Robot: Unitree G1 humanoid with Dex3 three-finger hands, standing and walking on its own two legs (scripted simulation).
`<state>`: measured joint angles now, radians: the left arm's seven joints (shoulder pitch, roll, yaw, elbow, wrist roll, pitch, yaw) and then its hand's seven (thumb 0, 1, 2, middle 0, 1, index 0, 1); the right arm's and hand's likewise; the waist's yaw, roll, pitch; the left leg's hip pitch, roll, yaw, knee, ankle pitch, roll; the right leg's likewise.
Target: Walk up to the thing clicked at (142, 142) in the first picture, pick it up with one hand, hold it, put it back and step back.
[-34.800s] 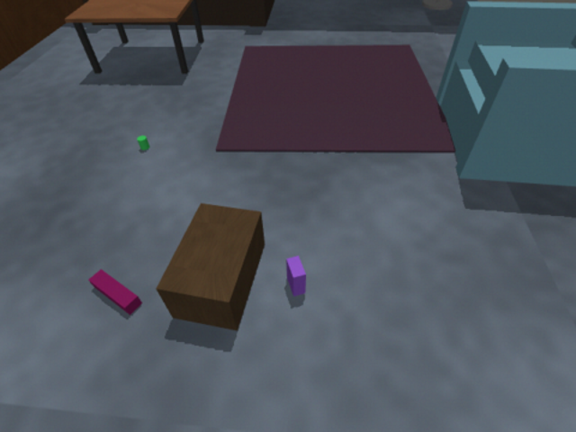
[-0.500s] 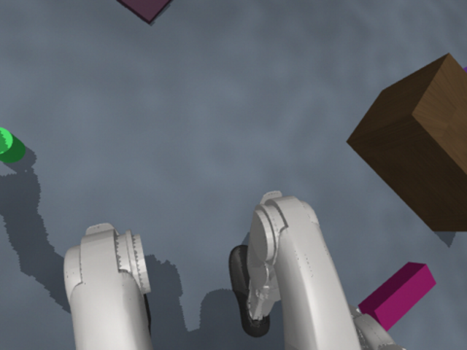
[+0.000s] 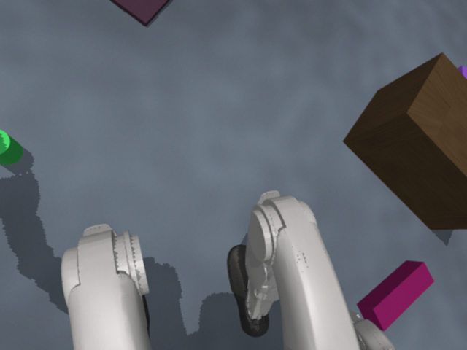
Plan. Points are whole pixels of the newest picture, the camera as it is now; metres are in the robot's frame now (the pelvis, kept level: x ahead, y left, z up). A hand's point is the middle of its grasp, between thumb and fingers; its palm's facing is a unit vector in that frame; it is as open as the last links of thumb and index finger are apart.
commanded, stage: approach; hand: left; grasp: from above
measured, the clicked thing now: (0, 147) +0.48 +0.36 -0.28
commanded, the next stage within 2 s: close in in 0.58 s
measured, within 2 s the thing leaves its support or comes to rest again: neither
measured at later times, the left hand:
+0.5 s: hand out of the picture +0.47 +0.36 -0.17, palm faces -0.46 -0.09 -0.88, open 13.4 cm
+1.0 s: hand out of the picture +0.46 +0.36 -0.18, palm faces -0.47 -0.12 -0.87, open 13.1 cm
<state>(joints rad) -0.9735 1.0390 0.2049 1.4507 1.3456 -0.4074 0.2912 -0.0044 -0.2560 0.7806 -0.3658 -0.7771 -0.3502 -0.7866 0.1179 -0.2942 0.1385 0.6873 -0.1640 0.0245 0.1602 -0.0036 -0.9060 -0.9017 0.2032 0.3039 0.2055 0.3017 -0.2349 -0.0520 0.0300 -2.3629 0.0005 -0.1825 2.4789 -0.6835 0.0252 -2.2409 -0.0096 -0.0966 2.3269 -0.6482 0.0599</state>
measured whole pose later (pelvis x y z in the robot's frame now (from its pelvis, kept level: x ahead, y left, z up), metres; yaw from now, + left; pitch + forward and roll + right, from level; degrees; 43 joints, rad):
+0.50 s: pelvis +0.00 +0.00 +0.00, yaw +0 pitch +33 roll -13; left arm -1.05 0.98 0.15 1.51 1.32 -0.25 0.31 0.00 -0.40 0.90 -0.22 -0.88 -0.21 -0.89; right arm 0.17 -0.30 0.17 0.64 -0.14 0.00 0.16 0.00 -0.89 -0.89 0.20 0.30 0.21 0.30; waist -0.32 -0.02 0.03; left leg -2.37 0.01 -0.18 2.45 -0.68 0.03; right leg -2.26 -0.01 -0.09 2.31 -0.64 0.07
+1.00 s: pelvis +0.00 +0.00 +0.00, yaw +0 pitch +31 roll -13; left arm -1.08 1.03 0.13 1.56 1.37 -0.37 0.35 0.00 -0.40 0.99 -0.18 -1.02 -0.19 -1.00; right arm 0.12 -0.31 0.19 0.64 -0.18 0.00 0.15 0.00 -0.90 -0.89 0.20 0.30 0.20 0.30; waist -0.31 -0.08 0.06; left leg -2.36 0.00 -0.20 2.48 -0.68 0.02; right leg -2.24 0.00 -0.11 2.32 -0.64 0.06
